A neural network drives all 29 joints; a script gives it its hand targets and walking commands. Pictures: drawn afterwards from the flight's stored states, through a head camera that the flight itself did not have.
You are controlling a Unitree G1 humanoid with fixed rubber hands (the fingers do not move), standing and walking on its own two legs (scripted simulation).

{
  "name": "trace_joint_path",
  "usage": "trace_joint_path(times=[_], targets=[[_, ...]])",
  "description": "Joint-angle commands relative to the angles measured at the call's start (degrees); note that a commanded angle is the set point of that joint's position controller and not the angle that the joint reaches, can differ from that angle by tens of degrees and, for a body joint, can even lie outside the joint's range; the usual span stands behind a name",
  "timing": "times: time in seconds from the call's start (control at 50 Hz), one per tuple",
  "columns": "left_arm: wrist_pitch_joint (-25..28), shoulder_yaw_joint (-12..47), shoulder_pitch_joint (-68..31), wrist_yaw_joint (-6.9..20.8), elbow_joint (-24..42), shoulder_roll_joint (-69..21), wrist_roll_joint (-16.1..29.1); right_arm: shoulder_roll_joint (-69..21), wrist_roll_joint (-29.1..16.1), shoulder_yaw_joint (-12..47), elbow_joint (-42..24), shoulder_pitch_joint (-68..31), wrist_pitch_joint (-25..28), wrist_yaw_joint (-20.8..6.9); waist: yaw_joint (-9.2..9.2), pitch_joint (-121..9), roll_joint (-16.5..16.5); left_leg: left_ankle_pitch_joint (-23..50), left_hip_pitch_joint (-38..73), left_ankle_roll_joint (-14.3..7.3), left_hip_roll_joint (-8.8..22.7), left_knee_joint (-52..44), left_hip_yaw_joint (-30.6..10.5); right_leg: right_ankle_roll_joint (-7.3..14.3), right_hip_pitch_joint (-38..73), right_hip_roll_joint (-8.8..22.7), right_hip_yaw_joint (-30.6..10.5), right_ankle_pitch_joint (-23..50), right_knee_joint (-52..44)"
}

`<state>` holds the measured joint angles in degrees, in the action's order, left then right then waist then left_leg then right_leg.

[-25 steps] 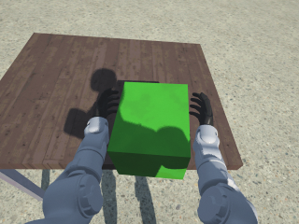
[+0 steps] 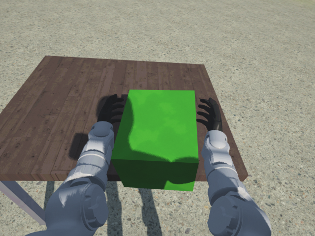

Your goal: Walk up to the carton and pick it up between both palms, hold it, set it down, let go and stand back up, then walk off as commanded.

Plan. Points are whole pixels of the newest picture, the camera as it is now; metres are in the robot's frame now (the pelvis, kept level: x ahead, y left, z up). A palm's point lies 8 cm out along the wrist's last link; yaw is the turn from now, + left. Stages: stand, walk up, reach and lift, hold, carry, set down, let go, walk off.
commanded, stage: reach and lift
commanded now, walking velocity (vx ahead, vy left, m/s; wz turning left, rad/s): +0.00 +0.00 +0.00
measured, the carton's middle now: (159, 138) +0.42 +0.00 +0.02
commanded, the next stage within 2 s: hold in 1.74 s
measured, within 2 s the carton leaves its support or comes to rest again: neither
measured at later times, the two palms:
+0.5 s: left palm (100, 122) +0.40 +0.16 +0.11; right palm (212, 124) +0.40 -0.13 +0.12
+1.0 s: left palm (96, 113) +0.39 +0.16 +0.15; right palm (216, 114) +0.39 -0.13 +0.16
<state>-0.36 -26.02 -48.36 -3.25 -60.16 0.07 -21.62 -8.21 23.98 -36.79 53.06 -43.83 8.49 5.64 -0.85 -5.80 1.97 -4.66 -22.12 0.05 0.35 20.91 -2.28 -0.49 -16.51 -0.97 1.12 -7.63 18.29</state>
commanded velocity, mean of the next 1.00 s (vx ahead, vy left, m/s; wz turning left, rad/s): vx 0.00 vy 0.00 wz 0.00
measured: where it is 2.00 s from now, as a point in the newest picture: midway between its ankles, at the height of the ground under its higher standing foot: outside the picture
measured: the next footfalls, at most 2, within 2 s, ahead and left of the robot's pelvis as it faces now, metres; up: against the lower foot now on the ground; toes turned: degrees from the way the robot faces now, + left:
none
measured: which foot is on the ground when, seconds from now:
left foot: down 0.00-1.00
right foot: down 0.00-1.00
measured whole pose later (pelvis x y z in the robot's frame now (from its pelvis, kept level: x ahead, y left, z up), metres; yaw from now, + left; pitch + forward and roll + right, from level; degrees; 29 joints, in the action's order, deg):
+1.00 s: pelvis +0.00 -0.01 +0.00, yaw +0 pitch -4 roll -1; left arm -24.7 -21.4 -41.6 -0.8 -32.4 -2.0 -21.6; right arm -7.2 10.8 -22.5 46.6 -44.1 -2.0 9.1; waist -0.8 -0.9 3.8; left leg -4.5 -9.6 0.4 0.4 17.7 -2.3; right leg -0.3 -5.0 -1.0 1.1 -8.6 17.1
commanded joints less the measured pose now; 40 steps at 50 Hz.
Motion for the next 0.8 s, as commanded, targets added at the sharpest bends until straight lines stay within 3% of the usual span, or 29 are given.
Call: trace_joint_path(times=[0.0,0.02,0.04,0.06,0.1,0.12,0.14,0.18,0.2,0.24,0.26,0.28,0.3,0.34,0.36,0.38,0.4,0.42,0.44,0.5,0.52,0.56,0.6,0.64,0.66,0.7,0.74,0.76,0.78], targets=[[1.2,15.0,-35.8,9.3,12.3,-32.3,3.6,-25.0,-4.6,22.4,1.8,-33.2,-0.7,-10.2,0.84,-24.1,-1.2,-0.9,24.1,0.8,0.5,-6.4,8.6,-0.5,11.0,0.2,3.2,0.0,-3.0],[1.5,13.7,-38.0,9.2,12.4,-31.7,2.8,-24.4,-3.5,21.8,3.0,-32.8,-0.9,-10.3,0.31,-24.0,-0.9,-1.3,23.7,0.8,0.1,-6.2,9.3,-0.9,11.1,0.5,2.9,-0.5,-3.6],[1.2,13.5,-37.4,9.4,11.9,-31.4,3.2,-25.8,-4.8,23.2,0.3,-36.2,-0.7,-10.1,2.01,-24.9,-0.8,0.9,22.8,0.4,-0.3,-5.9,9.6,-0.9,12.4,0.5,2.6,2.0,-3.2],[1.4,15.0,-37.6,9.1,12.8,-31.9,2.9,-25.3,-5.1,23.4,1.8,-34.3,-0.4,-10.3,0.72,-26.4,-2.6,2.7,24.2,1.1,0.1,-5.2,9.2,-0.9,12.0,0.3,3.1,3.6,-2.3],[-0.4,13.7,-34.6,9.1,12.9,-30.6,2.4,-25.6,-7.0,25.6,0.5,-33.6,-2.0,-10.3,2.72,-23.9,-1.7,3.8,24.1,0.7,-0.4,-5.2,9.6,-1.2,12.9,0.1,2.3,4.0,-2.6],[-0.2,17.0,-34.4,9.1,17.0,-34.3,3.7,-25.3,-8.0,26.5,-1.3,-33.4,-0.8,-10.0,0.92,-28.2,-3.0,8.1,27.4,1.6,-0.3,-4.4,9.0,-0.9,13.8,-0.3,3.1,8.2,-1.8],[-0.1,17.1,-34.9,8.9,18.0,-33.6,3.4,-24.5,-7.6,26.6,0.3,-32.3,-0.9,-10.0,0.88,-26.5,-3.0,12.3,28.8,2.1,0.1,-3.8,8.9,-0.5,14.0,-0.8,3.6,9.6,-2.5],[-1.6,17.8,-34.3,9.5,18.4,-33.0,3.0,-23.6,-8.5,28.2,1.1,-29.7,-2.0,-9.3,-0.2,-25.8,-3.1,11.7,28.3,2.3,-0.6,-3.4,9.4,-1.2,15.6,-0.4,3.3,10.2,-2.6],[-1.7,17.4,-32.3,9.6,19.3,-32.0,2.8,-25.9,-9.7,30.7,0.2,-29.9,-2.1,-9.3,1.6,-27.3,-1.6,12.0,28.0,1.5,-0.7,-3.4,9.1,-1.5,17.0,0.1,2.2,12.8,-2.3],[-4.6,15.7,-26.9,11.0,16.7,-31.3,1.4,-23.5,-11.1,30.6,-1.2,-29.5,-2.8,-8.2,0.61,-19.4,-0.3,11.3,25.8,0.8,-1.8,-4.3,9.0,-2.6,18.7,0.7,2.2,16.4,-2.5],[-4.2,16.5,-28.4,11.6,19.9,-31.8,2.5,-25.4,-10.7,32.1,-5.5,-30.8,-2.2,-7.8,-0.13,-24.0,2.1,13.0,25.5,0.6,-1.6,-4.1,9.0,-2.6,22.4,0.5,2.0,20.0,-1.6],[-4.6,19.1,-27.3,11.1,23.5,-32.9,3.6,-25.8,-12.6,35.3,-6.1,-29.4,-2.3,-7.7,1.02,-27.5,-1.1,16.1,26.5,1.0,-1.6,-3.4,9.2,-2.9,23.3,0.6,1.7,24.8,-0.3],[-5.5,17.4,-28.5,11.7,22.3,-31.0,2.0,-24.3,-11.4,33.1,-1.5,-26.7,-3.5,-7.4,-0.77,-20.7,-0.1,11.1,25.3,0.8,-2.0,-4.6,9.1,-2.8,22.0,0.8,2.1,18.7,-1.9],[-6.9,17.6,-26.9,12.5,23.7,-31.3,2.3,-25.8,-12.8,35.9,-4.8,-27.1,-3.8,-6.9,0.7,-20.6,0.3,12.0,25.4,0.4,-2.2,-4.3,9.1,-3.1,23.2,0.9,1.5,20.3,-1.6],[-7.4,19.3,-27.5,12.5,26.0,-31.9,3.5,-24.9,-13.4,35.2,-6.2,-26.9,-3.7,-6.5,-0.97,-22.0,0.4,13.3,26.7,0.7,-2.2,-3.9,8.7,-2.9,23.0,0.5,2.1,21.1,-1.3],[-7.9,21.7,-30.4,12.3,30.6,-33.0,3.8,-25.1,-13.6,35.5,-6.7,-27.2,-4.0,-6.4,-1.66,-22.9,-1.5,15.4,27.7,1.5,-1.9,-3.1,8.5,-2.8,24.1,0.3,1.9,21.0,-1.1],[-8.4,21.9,-28.3,12.4,30.4,-34.2,2.8,-24.6,-13.6,35.1,-5.0,-25.9,-4.0,-6.1,-1.6,-21.0,-2.7,13.7,28.9,2.0,-1.7,-3.4,7.7,-2.4,21.3,-0.1,2.4,15.9,-2.2],[-8.6,24.0,-32.6,11.9,33.9,-34.2,4.9,-25.7,-15.0,36.5,-7.0,-27.0,-4.0,-5.9,-1.97,-24.5,-2.9,15.8,29.9,2.3,-1.9,-3.0,8.1,-2.3,21.5,-0.1,2.3,17.3,-2.1],[-9.5,25.8,-29.1,11.7,33.2,-35.6,5.5,-24.1,-15.3,36.0,-8.5,-29.7,-3.4,-6.0,-2.83,-25.5,-3.3,16.1,31.3,2.6,-1.6,-2.3,7.2,-2.0,19.6,-0.6,3.0,15.1,-2.7],[-10.5,28.6,-32.2,11.1,35.5,-36.9,7.7,-24.7,-16.5,38.4,-13.9,-34.7,-3.1,-5.7,-2.87,-28.7,-2.1,13.7,31.5,2.7,-1.7,-2.4,6.7,-1.7,18.4,-1.1,4.2,12.0,-3.2],[-11.9,29.2,-30.7,10.4,34.8,-35.8,7.3,-24.4,-17.5,39.1,-12.3,-34.5,-4.4,-5.8,-2.61,-26.6,-2.2,11.5,31.2,2.1,-1.4,-2.9,6.7,-2.0,18.0,-0.9,3.6,10.5,-3.6],[-14.4,23.8,-27.2,11.4,32.0,-32.7,3.9,-22.9,-17.3,38.1,-10.5,-32.8,-5.7,-5.5,-1.53,-19.1,0.2,5.7,27.7,0.7,-2.0,-4.6,7.1,-2.7,19.2,-0.2,3.2,6.2,-4.1],[-15.9,23.1,-27.9,11.9,33.6,-31.9,4.2,-22.3,-16.9,37.3,-8.7,-31.0,-7.2,-5.6,-2.19,-14.3,2.0,1.1,27.6,-0.1,-1.8,-6.3,7.5,-2.7,18.2,0.1,3.2,1.1,-4.5],[-17.8,19.6,-26.8,13.0,32.9,-30.5,1.7,-22.1,-16.2,35.6,-8.3,-31.1,-8.5,-5.7,-1.57,-9.4,1.6,-2.3,27.4,-0.8,-1.6,-7.8,7.9,-2.4,17.9,0.3,3.0,-2.4,-4.8],[-18.2,19.6,-27.2,13.2,32.6,-30.0,1.6,-20.8,-15.5,33.4,-6.8,-30.8,-8.8,-5.7,-2.63,-8.8,0.6,-3.7,27.7,-0.5,-1.3,-8.3,7.9,-2.1,16.7,0.2,3.6,-4.4,-4.9],[-20.7,19.1,-26.2,13.9,30.9,-30.9,1.6,-19.5,-16.4,32.6,-10.4,-34.7,-8.8,-6.0,-2.06,-6.7,-0.4,-6.4,26.4,-0.7,-1.4,-8.5,8.0,-1.7,15.8,0.2,3.8,-7.2,-4.8],[-21.0,20.9,-28.6,13.7,34.1,-31.2,3.1,-19.6,-16.7,33.6,-12.6,-36.9,-8.3,-5.9,-2.56,-10.3,-1.4,-5.0,27.5,-0.8,-1.5,-8.0,8.2,-1.6,15.2,0.3,3.3,-6.2,-4.9],[-20.6,21.3,-30.0,13.8,32.8,-30.5,3.7,-19.9,-15.7,32.3,-12.9,-39.2,-7.8,-6.0,-3.25,-12.1,0.8,-5.9,27.8,-1.0,-1.6,-7.8,7.8,-1.6,14.2,0.1,4.2,-7.1,-4.6],[-20.0,22.2,-30.3,13.3,34.3,-31.5,4.6,-20.0,-16.1,33.5,-13.9,-39.2,-7.5,-6.1,-3.07,-12.6,-0.4,-4.5,28.2,-0.7,-1.5,-7.6,8.3,-1.7,14.3,-0.1,4.1,-5.6,-4.6]])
